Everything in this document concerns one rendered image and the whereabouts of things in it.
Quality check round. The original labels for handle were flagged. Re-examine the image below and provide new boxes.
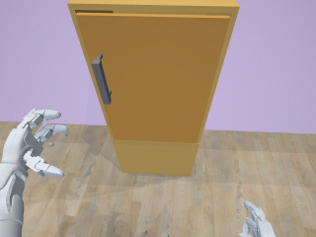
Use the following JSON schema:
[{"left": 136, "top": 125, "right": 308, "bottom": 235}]
[{"left": 91, "top": 53, "right": 112, "bottom": 105}]

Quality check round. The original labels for right robot hand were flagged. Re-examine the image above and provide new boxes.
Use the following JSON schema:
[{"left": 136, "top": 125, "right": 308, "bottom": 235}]
[{"left": 239, "top": 200, "right": 277, "bottom": 237}]

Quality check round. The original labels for cupboard door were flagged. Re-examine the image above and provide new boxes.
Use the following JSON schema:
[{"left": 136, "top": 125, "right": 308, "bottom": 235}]
[{"left": 75, "top": 12, "right": 230, "bottom": 143}]

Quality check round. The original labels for left robot forearm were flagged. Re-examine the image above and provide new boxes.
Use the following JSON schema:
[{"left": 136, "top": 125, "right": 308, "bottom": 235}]
[{"left": 0, "top": 162, "right": 29, "bottom": 237}]

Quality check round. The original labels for left robot hand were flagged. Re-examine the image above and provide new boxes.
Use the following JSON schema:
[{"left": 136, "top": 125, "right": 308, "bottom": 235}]
[{"left": 1, "top": 108, "right": 69, "bottom": 178}]

